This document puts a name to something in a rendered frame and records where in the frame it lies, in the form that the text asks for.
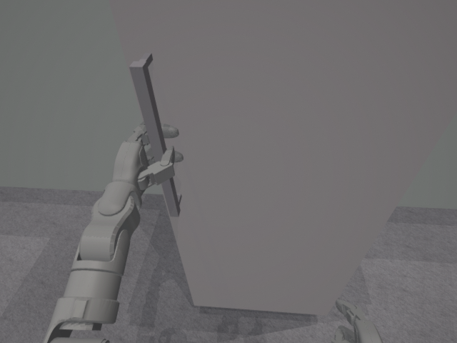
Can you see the fridge door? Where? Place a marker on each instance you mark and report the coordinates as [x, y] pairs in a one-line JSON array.
[[302, 123]]

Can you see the handle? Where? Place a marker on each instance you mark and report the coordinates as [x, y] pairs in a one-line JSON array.
[[144, 91]]

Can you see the robot left forearm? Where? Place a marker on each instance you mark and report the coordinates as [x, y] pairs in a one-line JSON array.
[[90, 297]]

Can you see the left robot hand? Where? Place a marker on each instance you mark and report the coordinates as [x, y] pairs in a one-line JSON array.
[[136, 166]]

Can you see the right robot hand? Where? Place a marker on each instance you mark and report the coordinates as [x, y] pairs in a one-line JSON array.
[[364, 331]]

